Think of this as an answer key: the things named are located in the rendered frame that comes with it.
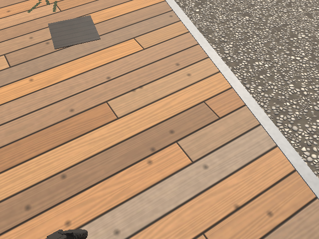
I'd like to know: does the robot left hand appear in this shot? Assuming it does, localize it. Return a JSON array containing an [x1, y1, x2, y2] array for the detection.
[[46, 229, 88, 239]]

